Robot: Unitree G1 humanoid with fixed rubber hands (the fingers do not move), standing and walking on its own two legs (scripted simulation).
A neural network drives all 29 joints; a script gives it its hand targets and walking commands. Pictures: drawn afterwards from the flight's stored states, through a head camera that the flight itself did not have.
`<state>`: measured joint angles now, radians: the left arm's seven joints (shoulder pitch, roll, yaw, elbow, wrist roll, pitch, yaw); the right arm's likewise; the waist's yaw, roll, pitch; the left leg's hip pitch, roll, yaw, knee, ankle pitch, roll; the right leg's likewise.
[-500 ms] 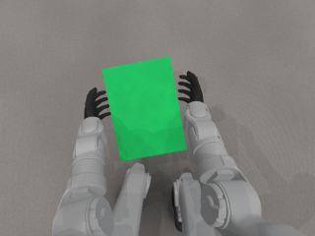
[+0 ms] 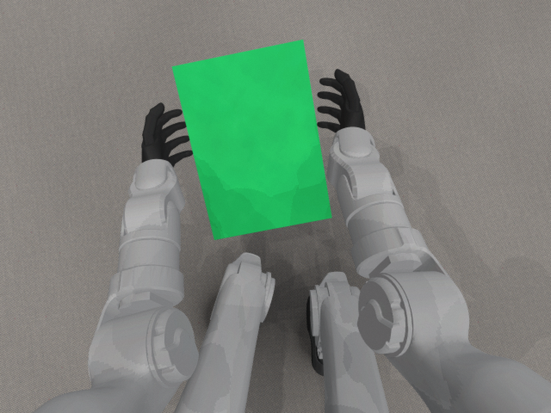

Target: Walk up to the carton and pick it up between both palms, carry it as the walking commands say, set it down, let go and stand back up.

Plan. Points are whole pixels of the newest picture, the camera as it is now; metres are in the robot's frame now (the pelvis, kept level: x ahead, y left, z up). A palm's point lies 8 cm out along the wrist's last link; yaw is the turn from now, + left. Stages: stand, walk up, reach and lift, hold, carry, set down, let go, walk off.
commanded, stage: set down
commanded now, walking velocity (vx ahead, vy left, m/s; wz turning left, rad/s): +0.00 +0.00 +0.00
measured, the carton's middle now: (258, 143) +0.49 +0.11 -0.20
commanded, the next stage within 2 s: none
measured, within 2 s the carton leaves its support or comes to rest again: neither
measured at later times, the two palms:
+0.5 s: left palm (173, 164) +0.43 +0.25 -0.21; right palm (326, 135) +0.52 +0.00 -0.19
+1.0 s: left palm (180, 159) +0.45 +0.26 -0.28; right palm (320, 137) +0.54 +0.00 -0.27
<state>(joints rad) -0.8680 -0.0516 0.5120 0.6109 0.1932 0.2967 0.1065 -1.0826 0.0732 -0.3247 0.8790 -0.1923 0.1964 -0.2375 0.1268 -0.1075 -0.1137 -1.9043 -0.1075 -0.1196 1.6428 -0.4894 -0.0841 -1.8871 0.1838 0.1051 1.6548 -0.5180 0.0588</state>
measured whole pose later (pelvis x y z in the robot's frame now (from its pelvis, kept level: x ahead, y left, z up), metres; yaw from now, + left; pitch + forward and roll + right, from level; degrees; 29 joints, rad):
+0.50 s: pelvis -0.03 -0.01 -0.06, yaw +1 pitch +36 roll +1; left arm -1.18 0.06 0.51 0.58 0.16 0.32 0.11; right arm -1.42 -0.02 -0.29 0.86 -0.15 0.23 -0.26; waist 0.14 -0.11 0.34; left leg -1.98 -0.13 -0.11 1.85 -0.48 -0.12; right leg -1.98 0.21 0.10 1.87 -0.52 0.08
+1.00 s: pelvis -0.04 +0.00 -0.11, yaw +0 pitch +31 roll +0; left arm -1.41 0.16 0.47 0.74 0.11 0.32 0.08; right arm -1.63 -0.18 -0.20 1.04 -0.04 0.23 -0.22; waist 0.17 -0.09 0.52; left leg -2.07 -0.11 -0.08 2.02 -0.49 -0.10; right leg -2.06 0.22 0.08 2.05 -0.53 0.08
